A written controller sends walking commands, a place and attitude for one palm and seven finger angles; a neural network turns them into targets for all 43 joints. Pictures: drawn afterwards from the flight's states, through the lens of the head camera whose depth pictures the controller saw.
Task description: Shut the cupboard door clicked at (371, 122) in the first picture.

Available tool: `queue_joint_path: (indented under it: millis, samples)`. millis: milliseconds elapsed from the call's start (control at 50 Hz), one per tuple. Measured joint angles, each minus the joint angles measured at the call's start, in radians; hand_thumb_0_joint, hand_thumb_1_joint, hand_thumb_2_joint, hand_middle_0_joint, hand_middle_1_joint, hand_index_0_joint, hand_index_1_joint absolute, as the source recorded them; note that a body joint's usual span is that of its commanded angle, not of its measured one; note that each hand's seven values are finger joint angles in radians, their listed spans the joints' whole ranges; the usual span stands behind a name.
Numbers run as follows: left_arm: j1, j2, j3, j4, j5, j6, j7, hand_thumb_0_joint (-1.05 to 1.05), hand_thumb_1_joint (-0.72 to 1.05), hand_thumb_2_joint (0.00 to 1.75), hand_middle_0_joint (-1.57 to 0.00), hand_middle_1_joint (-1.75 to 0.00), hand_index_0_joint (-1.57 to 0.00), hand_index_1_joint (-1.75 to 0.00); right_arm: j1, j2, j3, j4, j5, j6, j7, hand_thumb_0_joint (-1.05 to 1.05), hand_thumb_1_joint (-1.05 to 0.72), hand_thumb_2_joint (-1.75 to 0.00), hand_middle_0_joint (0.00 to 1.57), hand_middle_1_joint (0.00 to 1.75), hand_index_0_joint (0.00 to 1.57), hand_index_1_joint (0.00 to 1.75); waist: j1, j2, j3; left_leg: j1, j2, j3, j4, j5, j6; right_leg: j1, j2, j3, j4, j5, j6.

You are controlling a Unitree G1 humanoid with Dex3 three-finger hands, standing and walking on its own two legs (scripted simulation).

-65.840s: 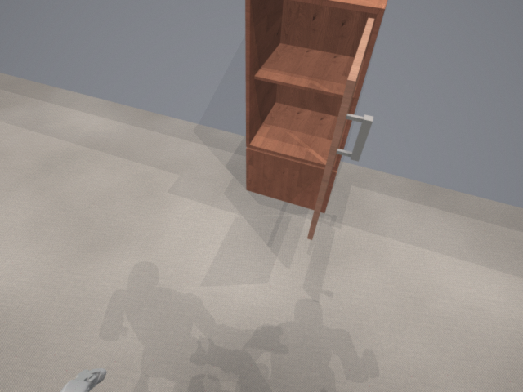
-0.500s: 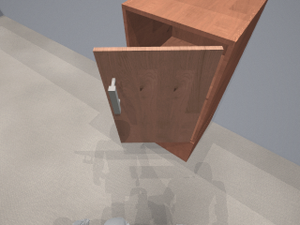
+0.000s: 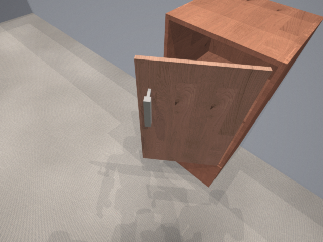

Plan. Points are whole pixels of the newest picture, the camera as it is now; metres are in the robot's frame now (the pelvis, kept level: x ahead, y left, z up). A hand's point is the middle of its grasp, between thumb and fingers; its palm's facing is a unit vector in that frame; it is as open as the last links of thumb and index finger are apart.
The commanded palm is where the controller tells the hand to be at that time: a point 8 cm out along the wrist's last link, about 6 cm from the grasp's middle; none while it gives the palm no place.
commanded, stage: come to a stop and stand still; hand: left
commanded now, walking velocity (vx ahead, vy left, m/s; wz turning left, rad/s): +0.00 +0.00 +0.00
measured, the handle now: (148, 108) +0.52 +0.09 -0.02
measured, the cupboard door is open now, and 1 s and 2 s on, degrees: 36 36 36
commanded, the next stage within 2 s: look again from close up in 0.40 s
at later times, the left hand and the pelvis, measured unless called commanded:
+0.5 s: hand out of the picture +0.01 +0.18 -0.17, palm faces -0.02 -0.99 -0.17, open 7.3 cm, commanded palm none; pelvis +0.00 +0.02 +0.01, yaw -3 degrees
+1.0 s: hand out of the picture +0.05 +0.18 -0.16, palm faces -0.03 -0.97 -0.24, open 7.3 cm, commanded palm none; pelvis +0.02 +0.00 +0.00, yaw -3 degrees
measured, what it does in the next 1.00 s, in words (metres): stands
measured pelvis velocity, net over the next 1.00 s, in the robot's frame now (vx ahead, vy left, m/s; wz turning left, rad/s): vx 0.02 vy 0.00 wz -0.04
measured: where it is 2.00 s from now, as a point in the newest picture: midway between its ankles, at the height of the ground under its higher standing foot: outside the picture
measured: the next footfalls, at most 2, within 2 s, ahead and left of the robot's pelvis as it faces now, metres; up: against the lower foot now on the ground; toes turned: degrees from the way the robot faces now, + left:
left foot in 1.70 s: +0.09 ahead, +0.05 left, +0.00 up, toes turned +6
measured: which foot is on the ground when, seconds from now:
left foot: down 0.00-1.00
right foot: down 0.00-1.00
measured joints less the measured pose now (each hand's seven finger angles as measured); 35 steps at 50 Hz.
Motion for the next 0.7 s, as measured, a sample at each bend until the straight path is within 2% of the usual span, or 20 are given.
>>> queue_joint_path:
  millis: [60, 120, 300, 500, 600, 700]
  samples:
    - [0.011, 0.018, -0.001, 0.005, 0.001, 0.010, -0.002, 0.00, 0.91, 0.90, -0.20, -0.30, -0.20, -0.30, 0.033, 0.013, 0.019, 0.029, -0.005, 0.007, -0.003, 0.01, -0.90, -0.90, 0.20, 0.29, 0.19, 0.30, 0.015, -0.020, -0.008, 0.019, -0.009, 0.018, 0.001, -0.011, 0.016, 0.021, 0.002, 0.033, -0.024, 0.024, 0.014]
    - [0.020, 0.023, -0.008, 0.019, 0.001, 0.014, -0.010, 0.00, 0.91, 0.90, -0.20, -0.30, -0.20, -0.30, 0.059, 0.023, 0.031, 0.050, -0.002, 0.007, -0.004, 0.01, -0.90, -0.90, 0.20, 0.29, 0.20, 0.30, 0.016, -0.017, -0.017, 0.042, -0.007, 0.031, -0.018, 0.000, 0.021, 0.046, 0.008, 0.046, -0.057, 0.052, 0.015]
    - [0.035, -0.002, -0.025, 0.050, 0.002, 0.002, -0.019, 0.00, 0.91, 0.90, -0.19, -0.30, -0.20, -0.30, 0.133, 0.030, 0.033, 0.082, 0.000, -0.007, 0.001, 0.01, -0.91, -0.90, 0.20, 0.29, 0.20, 0.30, -0.010, -0.003, -0.040, 0.063, -0.015, 0.058, -0.099, 0.045, 0.030, 0.055, 0.007, 0.072, -0.131, 0.097, 0.024]
    - [0.042, -0.040, -0.038, 0.081, -0.006, -0.021, -0.009, 0.00, 0.92, 0.90, -0.20, -0.30, -0.20, -0.30, 0.198, 0.059, 0.043, 0.137, 0.005, -0.031, -0.007, 0.01, -0.90, -0.90, 0.20, 0.29, 0.20, 0.30, -0.031, -0.004, -0.048, 0.091, -0.007, 0.060, -0.134, 0.045, 0.023, 0.078, 0.017, 0.073, -0.158, 0.094, 0.020]
    - [0.047, -0.047, -0.064, 0.071, -0.004, -0.045, 0.000, 0.01, 0.93, 0.90, -0.20, -0.30, -0.20, -0.30, 0.210, 0.053, 0.045, 0.092, -0.002, -0.048, -0.002, 0.01, -0.90, -0.90, 0.20, 0.29, 0.19, 0.30, -0.048, 0.032, -0.043, 0.027, 0.000, 0.050, -0.024, -0.013, 0.024, 0.032, 0.018, 0.064, -0.079, 0.051, 0.018]
    - [0.053, -0.050, -0.066, 0.068, -0.007, -0.048, -0.007, 0.01, 0.92, 0.90, -0.20, -0.30, -0.20, -0.30, 0.218, 0.051, 0.053, 0.072, -0.002, -0.060, -0.005, 0.01, -0.90, -0.90, 0.20, 0.29, 0.19, 0.30, -0.048, 0.072, -0.062, 0.034, -0.011, 0.047, -0.006, -0.036, 0.030, 0.029, 0.005, 0.063, -0.038, 0.014, 0.024]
